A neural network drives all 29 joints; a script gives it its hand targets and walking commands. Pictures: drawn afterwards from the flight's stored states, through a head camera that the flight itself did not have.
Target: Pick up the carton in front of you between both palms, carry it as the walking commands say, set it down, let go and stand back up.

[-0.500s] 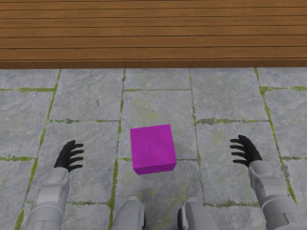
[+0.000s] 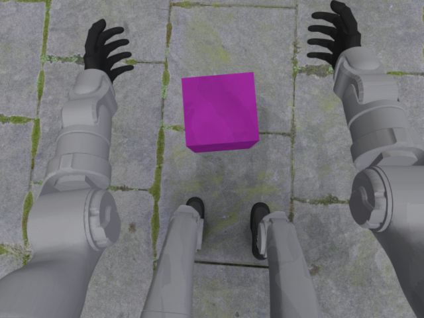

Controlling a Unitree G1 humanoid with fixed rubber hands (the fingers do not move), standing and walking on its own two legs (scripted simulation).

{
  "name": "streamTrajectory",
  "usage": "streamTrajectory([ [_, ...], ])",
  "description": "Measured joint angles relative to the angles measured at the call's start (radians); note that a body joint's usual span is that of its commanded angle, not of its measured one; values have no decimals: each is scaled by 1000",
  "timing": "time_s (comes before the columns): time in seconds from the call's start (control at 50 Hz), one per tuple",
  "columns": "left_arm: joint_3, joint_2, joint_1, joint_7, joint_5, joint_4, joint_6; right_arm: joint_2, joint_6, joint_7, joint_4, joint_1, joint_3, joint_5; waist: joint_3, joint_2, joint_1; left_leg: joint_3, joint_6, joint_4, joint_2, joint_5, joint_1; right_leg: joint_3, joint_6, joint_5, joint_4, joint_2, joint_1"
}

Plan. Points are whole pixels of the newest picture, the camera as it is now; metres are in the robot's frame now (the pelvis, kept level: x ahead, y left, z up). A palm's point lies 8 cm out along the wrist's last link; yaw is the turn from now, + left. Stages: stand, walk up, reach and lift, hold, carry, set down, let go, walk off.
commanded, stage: reach and lift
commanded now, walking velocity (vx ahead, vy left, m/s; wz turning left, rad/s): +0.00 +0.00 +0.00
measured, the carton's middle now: (220, 118) +0.52 +0.05 -0.52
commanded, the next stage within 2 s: none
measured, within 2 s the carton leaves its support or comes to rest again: leaves its support in 1.84 s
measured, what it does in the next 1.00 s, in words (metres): lowers itself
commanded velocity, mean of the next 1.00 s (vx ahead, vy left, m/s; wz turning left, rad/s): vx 0.00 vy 0.00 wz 0.00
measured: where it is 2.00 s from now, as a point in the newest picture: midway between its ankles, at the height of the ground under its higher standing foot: (226, 238)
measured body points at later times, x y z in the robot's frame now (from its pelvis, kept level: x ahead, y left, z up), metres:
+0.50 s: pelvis +0.03 +0.00 -0.13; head +0.38 +0.00 +0.16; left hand +0.51 +0.24 -0.29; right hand +0.56 -0.15 -0.30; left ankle +0.10 +0.13 -0.61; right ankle +0.09 -0.13 -0.61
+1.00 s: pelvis -0.02 +0.00 -0.26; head +0.36 +0.01 -0.03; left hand +0.51 +0.22 -0.46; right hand +0.55 -0.14 -0.46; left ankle +0.10 +0.13 -0.61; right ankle +0.09 -0.13 -0.61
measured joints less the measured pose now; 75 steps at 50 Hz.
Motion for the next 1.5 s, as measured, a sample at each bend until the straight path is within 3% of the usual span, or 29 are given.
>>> streamTrajectory([
  [0.2,92,-64,16,-16,79,-35,-105,57,-95,-12,-36,2,-80,-91,-75,2,2,-1,-1,16,-2,-30,-145,7,1,-31,17,7,-146],
  [0.34,132,-93,86,-27,105,-1,-180,106,-162,-31,-36,90,-102,-123,-173,-3,-6,-7,-11,181,-10,-104,-338,20,6,-111,181,20,-336],
  [0.42,101,-74,90,-16,61,-4,-201,92,-178,-56,-62,110,-44,-70,-167,4,-10,-11,-20,333,-18,-139,-474,31,16,-161,331,32,-466],
  [0.58,-29,18,29,18,-101,-24,-178,7,-153,-98,-110,36,106,83,-41,15,-7,-3,-19,632,-25,-216,-664,36,26,-233,647,47,-664],
  [0.76,-101,73,-162,45,-153,83,-133,-39,-116,-105,10,-151,131,140,144,-1,-11,-15,-37,848,-34,-207,-763,19,27,-226,866,53,-760],
  [0.94,-133,88,-285,58,-154,213,-169,-55,-162,-92,149,-280,153,169,298,24,-13,-6,-23,963,-19,-215,-786,19,38,-233,972,56,-777],
  [1.16,-154,86,-324,72,-184,243,-205,-69,-190,-98,114,-266,221,213,341,27,-15,2,-14,1042,-8,-268,-778,15,34,-289,1053,43,-769],
  [1.36,-171,66,-278,65,-194,239,-210,-20,-197,-106,156,-254,190,176,301,19,-18,0,-24,1038,-13,-264,-789,12,23,-289,1059,38,-783],
  [1.5,-189,39,-330,82,-199,239,-204,-3,-191,-109,139,-287,242,203,342,28,-19,-2,-22,1025,-11,-240,-776,10,25,-264,1043,41,-770],
])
